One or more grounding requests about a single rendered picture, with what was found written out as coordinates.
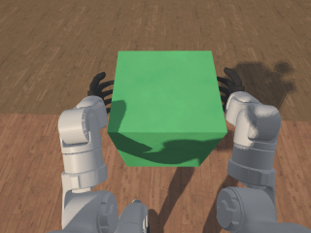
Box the carton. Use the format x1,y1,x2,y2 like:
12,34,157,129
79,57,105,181
107,50,227,167

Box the robot right hand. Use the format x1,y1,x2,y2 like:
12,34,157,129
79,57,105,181
217,67,245,112

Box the robot right upper arm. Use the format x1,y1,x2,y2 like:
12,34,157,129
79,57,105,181
216,186,311,233

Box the robot left hand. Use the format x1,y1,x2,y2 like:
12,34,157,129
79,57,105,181
87,72,115,114

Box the robot left upper arm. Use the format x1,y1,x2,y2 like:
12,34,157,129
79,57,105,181
47,190,120,233

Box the left robot thigh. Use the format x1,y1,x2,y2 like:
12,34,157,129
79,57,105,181
114,202,149,233

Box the robot left forearm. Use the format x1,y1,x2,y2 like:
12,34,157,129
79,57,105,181
57,95,109,229

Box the robot right forearm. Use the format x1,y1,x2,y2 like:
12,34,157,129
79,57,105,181
225,91,282,220

